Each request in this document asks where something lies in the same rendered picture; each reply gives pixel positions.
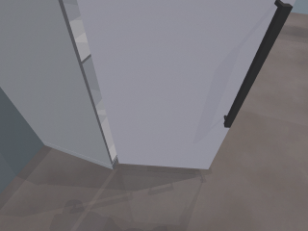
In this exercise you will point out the handle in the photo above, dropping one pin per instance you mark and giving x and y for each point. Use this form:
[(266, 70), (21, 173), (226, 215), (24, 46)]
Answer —
[(280, 16)]

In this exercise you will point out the fridge door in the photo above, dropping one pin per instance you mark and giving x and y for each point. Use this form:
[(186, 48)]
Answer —
[(170, 70)]

